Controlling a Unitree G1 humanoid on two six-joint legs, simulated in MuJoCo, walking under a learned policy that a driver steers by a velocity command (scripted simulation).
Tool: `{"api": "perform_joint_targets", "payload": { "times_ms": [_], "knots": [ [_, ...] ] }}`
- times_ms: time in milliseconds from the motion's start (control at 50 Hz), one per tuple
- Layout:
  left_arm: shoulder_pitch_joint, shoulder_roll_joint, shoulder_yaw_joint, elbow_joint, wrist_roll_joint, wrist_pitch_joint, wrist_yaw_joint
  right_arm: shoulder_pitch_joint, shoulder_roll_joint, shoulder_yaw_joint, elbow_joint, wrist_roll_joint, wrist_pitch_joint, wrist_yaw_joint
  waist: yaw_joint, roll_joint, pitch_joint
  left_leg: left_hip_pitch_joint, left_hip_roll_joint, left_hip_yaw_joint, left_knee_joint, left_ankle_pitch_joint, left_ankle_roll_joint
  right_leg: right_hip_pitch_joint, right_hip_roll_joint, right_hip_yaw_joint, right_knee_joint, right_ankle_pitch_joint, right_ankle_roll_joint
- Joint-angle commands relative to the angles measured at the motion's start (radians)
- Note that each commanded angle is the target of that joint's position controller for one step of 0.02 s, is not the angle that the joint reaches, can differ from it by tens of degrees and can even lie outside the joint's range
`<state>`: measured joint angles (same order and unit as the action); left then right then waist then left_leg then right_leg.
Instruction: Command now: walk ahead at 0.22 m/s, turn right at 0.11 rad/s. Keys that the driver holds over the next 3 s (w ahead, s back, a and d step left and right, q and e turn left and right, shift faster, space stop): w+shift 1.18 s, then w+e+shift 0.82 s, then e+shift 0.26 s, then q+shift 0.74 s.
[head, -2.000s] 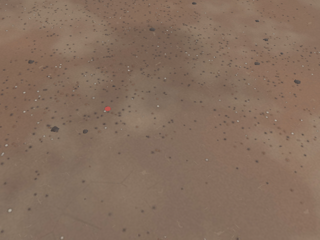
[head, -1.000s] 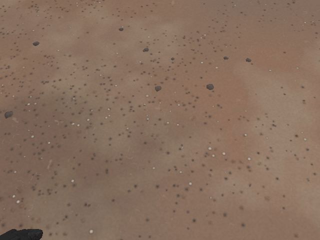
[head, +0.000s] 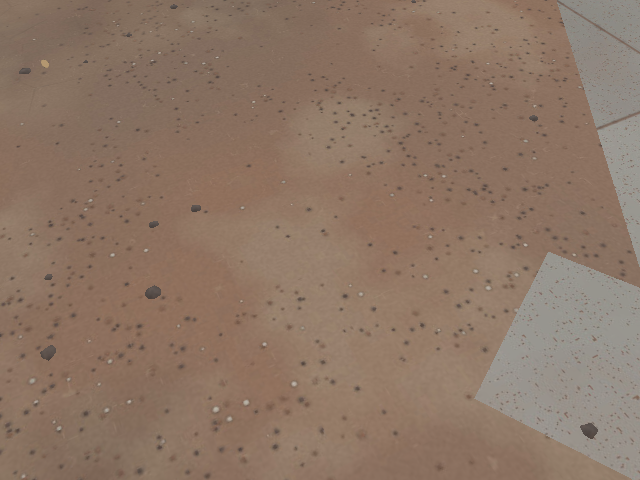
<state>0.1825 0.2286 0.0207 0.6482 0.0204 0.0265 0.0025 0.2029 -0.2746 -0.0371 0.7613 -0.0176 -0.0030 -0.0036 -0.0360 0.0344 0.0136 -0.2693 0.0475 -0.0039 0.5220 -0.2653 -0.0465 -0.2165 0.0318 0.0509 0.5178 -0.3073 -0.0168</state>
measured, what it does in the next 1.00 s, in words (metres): walks ahead: left foot, then right foot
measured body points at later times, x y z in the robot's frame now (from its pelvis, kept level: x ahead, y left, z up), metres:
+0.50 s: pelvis +0.19 +0.08 +0.01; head +0.19 +0.10 +0.46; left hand +0.33 +0.33 -0.10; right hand +0.19 -0.20 -0.11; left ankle +0.13 +0.16 -0.74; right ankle +0.22 -0.07 -0.65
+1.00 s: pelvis +0.61 +0.04 +0.00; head +0.62 +0.05 +0.45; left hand +0.59 +0.33 -0.13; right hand +0.74 -0.21 -0.11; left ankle +0.64 +0.20 -0.65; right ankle +0.57 -0.02 -0.74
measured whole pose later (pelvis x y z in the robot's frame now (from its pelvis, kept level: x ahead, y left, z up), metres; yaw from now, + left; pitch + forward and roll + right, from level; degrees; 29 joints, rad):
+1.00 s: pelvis +0.61 +0.04 +0.00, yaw +0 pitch +0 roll -2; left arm 0.44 0.29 0.05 0.93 0.02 -0.09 -0.01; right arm 0.20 -0.28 -0.01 0.79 -0.04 -0.06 0.04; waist 0.02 0.03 0.01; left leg -0.63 0.11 -0.04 1.16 -0.21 0.07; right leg -0.11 0.11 -0.09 0.35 -0.26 -0.10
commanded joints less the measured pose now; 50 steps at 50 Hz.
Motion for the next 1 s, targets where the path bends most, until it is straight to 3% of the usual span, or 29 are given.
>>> {"api": "perform_joint_targets", "payload": {
  "times_ms": [20,60,80,120,180,200,240,280,300,320,340,360,380,420,440,540,660,720,740,760,780,800,820,840,860,880,900,940,1000],
  "knots": [
    [0.104,0.253,0.073,-0.035,-0.019,-0.022,0.003,-0.092,-0.122,-0.033,-0.087,0.037,-0.023,0.002,0.097,-0.235,0.030,-0.192,-0.070,0.086,0.170,-0.188,0.020,0.025,-0.241,0.357,-0.309,-0.531,-0.167],
    [0.168,0.254,0.074,-0.010,-0.027,-0.051,0.010,-0.165,-0.137,-0.044,-0.129,0.068,-0.050,0.011,0.124,-0.260,0.147,-0.457,0.009,-0.025,0.380,-0.254,0.080,0.084,-0.358,0.550,-0.391,-0.565,-0.248],
    [0.170,0.224,0.068,-0.008,-0.034,-0.071,0.014,-0.152,-0.129,-0.045,-0.127,0.068,-0.068,0.018,0.111,-0.230,0.144,-0.549,0.040,-0.054,0.419,-0.212,0.099,0.162,-0.367,0.555,-0.383,-0.503,-0.254],
    [0.147,0.192,0.062,-0.019,-0.039,-0.090,0.014,-0.131,-0.110,-0.040,-0.114,0.053,-0.098,0.033,0.096,-0.165,0.075,-0.559,0.064,-0.053,0.365,-0.120,0.109,0.236,-0.336,0.462,-0.362,-0.352,-0.227],
    [0.101,0.216,0.071,-0.037,-0.044,-0.091,0.001,-0.134,-0.074,-0.021,-0.106,0.040,-0.108,0.052,0.082,-0.169,0.020,-0.304,0.019,0.024,0.181,-0.027,0.079,0.096,-0.245,0.266,-0.355,-0.182,-0.187],
    [0.116,0.249,0.081,0.001,0.023,-0.089,-0.017,-0.130,-0.074,-0.020,-0.110,-0.044,-0.053,0.076,0.069,-0.200,0.005,-0.161,-0.034,0.095,0.123,-0.050,0.060,0.011,-0.180,0.185,-0.372,-0.208,-0.168],
    [0.094,0.240,0.084,0.008,0.010,-0.088,-0.031,-0.053,-0.098,-0.029,-0.096,-0.022,-0.021,0.076,0.025,-0.192,0.022,0.051,-0.053,0.133,0.067,0.038,0.056,-0.132,-0.186,0.162,-0.350,-0.244,-0.158],
    [0.064,0.204,0.071,0.017,0.015,-0.091,-0.028,0.193,-0.150,-0.051,-0.020,-0.016,-0.027,0.051,-0.104,-0.064,-0.006,0.339,-0.069,0.124,0.045,-0.027,0.072,-0.295,-0.142,0.114,-0.127,-0.157,-0.135],
    [0.012,0.139,0.052,0.002,0.028,-0.097,-0.026,0.408,-0.232,-0.071,0.027,-0.032,-0.044,0.033,-0.217,0.165,-0.065,0.486,0.088,-0.088,-0.081,-0.263,0.095,-0.413,-0.038,-0.001,0.296,-0.067,-0.102],
    [-0.042,0.059,0.030,-0.077,0.011,-0.108,-0.015,0.461,-0.333,-0.079,0.021,-0.040,-0.059,0.025,-0.208,0.387,-0.077,0.478,0.309,-0.614,-0.351,-0.704,0.135,-0.638,0.095,0.047,0.617,-0.281,-0.081],
    [0.012,0.099,0.035,-0.070,0.003,-0.107,-0.013,0.295,-0.289,-0.070,-0.014,-0.035,-0.051,0.023,-0.098,0.212,-0.024,0.393,0.359,-0.796,-0.406,-0.784,0.201,-0.731,0.052,0.154,0.751,-0.145,-0.097],
    [0.011,0.142,0.043,-0.051,0.009,-0.102,-0.021,0.185,-0.232,-0.058,-0.040,-0.022,-0.050,0.025,-0.033,0.085,0.020,0.324,0.343,-0.669,-0.357,-0.668,0.197,-0.735,-0.029,0.116,0.757,-0.023,-0.095],
    [0.037,0.163,0.045,-0.024,0.022,-0.100,-0.035,0.144,-0.191,-0.047,-0.044,-0.014,-0.056,0.029,0.006,0.034,0.010,0.248,0.275,-0.523,-0.340,-0.539,0.182,-0.646,-0.081,0.079,0.692,0.039,-0.079],
    [0.069,0.160,0.043,0.017,0.039,-0.082,-0.057,0.124,-0.152,-0.031,-0.043,-0.012,-0.071,0.023,0.033,0.059,0.008,0.156,0.183,-0.368,-0.394,-0.412,0.174,-0.546,-0.120,0.017,0.648,0.106,-0.035],
    [0.054,0.147,0.037,0.011,0.037,-0.072,-0.064,0.149,-0.148,-0.029,-0.025,-0.008,-0.080,0.023,0.033,0.077,0.033,0.133,0.169,-0.334,-0.421,-0.374,0.187,-0.554,-0.127,0.004,0.640,0.149,-0.022],
    [-0.143,0.129,0.022,-0.037,0.022,-0.062,-0.067,0.283,-0.120,-0.024,0.043,0.013,-0.097,0.030,-0.010,0.010,0.118,0.206,0.132,-0.174,-0.498,-0.092,0.224,-0.667,-0.130,-0.061,0.439,0.292,0.007],
    [-0.321,0.095,-0.007,-0.084,0.013,-0.074,-0.078,0.351,-0.122,-0.016,0.110,0.010,-0.107,0.015,-0.035,0.016,0.156,0.330,0.147,-0.041,-0.553,0.366,0.219,-0.523,-0.088,-0.153,0.120,0.371,-0.056],
    [-0.276,0.114,-0.004,-0.072,0.017,-0.077,-0.056,0.339,-0.171,-0.020,0.141,0.000,-0.102,0.003,0.017,0.070,0.066,0.429,0.166,0.026,-0.370,1.045,0.198,-0.320,0.016,-0.212,0.067,0.238,-0.112],
    [-0.180,0.143,0.007,-0.047,0.019,-0.077,-0.045,0.337,-0.197,-0.026,0.153,-0.010,-0.094,-0.005,0.071,0.103,-0.005,0.455,0.180,0.035,-0.220,1.252,0.188,-0.208,0.053,-0.211,0.077,0.167,-0.130],
    [0.020,0.183,0.025,0.015,0.016,-0.079,-0.030,0.317,-0.222,-0.033,0.157,-0.020,-0.080,-0.013,0.162,0.124,-0.110,0.421,0.186,0.045,0.007,1.312,0.178,-0.006,0.079,-0.197,0.073,0.092,-0.151],
    [0.256,0.225,0.046,0.087,0.022,-0.082,-0.012,0.261,-0.215,-0.032,0.142,-0.019,-0.073,-0.017,0.279,0.093,-0.213,0.236,0.156,0.061,0.308,1.134,0.166,0.296,0.012,-0.120,0.044,0.079,-0.180],
    [0.361,0.325,0.080,0.113,0.053,-0.082,0.006,0.318,-0.083,-0.002,0.092,0.008,-0.083,0.004,0.230,-0.125,-0.358,-0.134,0.029,0.061,0.714,0.515,0.149,0.623,-0.269,0.281,0.008,-0.362,-0.246],
    [0.341,0.330,0.084,0.118,0.037,-0.084,-0.006,0.320,-0.067,0.000,0.075,0.021,-0.101,0.018,0.180,-0.252,-0.439,-0.368,-0.125,-0.076,0.922,-0.168,0.151,0.689,-0.413,0.790,-0.203,-0.573,-0.295],
    [0.243,0.280,0.081,0.131,0.026,-0.087,-0.012,0.186,-0.119,-0.011,0.044,0.018,-0.102,0.011,0.167,-0.154,-0.239,-0.494,-0.059,-0.114,0.959,-0.084,0.174,0.571,-0.359,0.698,-0.250,-0.469,-0.265],
    [0.195,0.223,0.070,0.140,0.018,-0.096,-0.014,0.127,-0.110,-0.004,0.025,0.018,-0.109,0.014,0.137,-0.064,-0.113,-0.490,-0.006,-0.097,0.903,0.001,0.175,0.401,-0.341,0.526,-0.265,-0.297,-0.256],
    [0.158,0.182,0.061,0.151,0.021,-0.104,-0.014,0.114,-0.091,0.002,0.025,0.010,-0.105,0.020,0.093,-0.015,-0.045,-0.440,0.029,-0.094,0.832,0.017,0.170,0.256,-0.301,0.423,-0.295,-0.195,-0.235],
    [0.140,0.146,0.048,0.168,0.019,-0.111,-0.012,0.124,-0.075,0.006,0.020,-0.009,-0.091,0.027,0.041,-0.028,-0.004,-0.387,0.050,-0.098,0.788,0.020,0.158,0.138,-0.255,0.342,-0.323,-0.152,-0.209],
    [0.148,0.108,0.034,0.193,0.007,-0.127,-0.010,0.127,-0.041,0.018,0.018,-0.026,-0.060,0.048,-0.003,-0.078,0.043,-0.364,0.084,-0.088,0.720,0.008,0.125,0.023,-0.218,0.257,-0.392,-0.150,-0.205],
    [0.196,0.136,0.039,0.221,-0.008,-0.149,-0.020,-0.055,-0.045,0.029,-0.052,-0.030,-0.048,0.059,0.012,-0.067,0.151,-0.482,0.116,-0.015,0.554,0.134,0.091,-0.031,-0.173,0.128,-0.494,-0.002,-0.210]
  ]
}}
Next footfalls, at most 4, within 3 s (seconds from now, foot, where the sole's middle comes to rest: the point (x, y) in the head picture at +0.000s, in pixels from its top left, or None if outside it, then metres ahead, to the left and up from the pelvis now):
0.30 left None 0.17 0.16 -0.77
0.78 right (348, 432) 0.61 -0.02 -0.77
1.24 left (266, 266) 1.08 0.16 -0.77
1.70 right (337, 160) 1.49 -0.04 -0.77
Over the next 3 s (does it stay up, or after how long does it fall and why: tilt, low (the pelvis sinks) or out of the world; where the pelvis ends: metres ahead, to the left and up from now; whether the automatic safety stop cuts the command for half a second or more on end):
stays up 1.90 -0.24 0.00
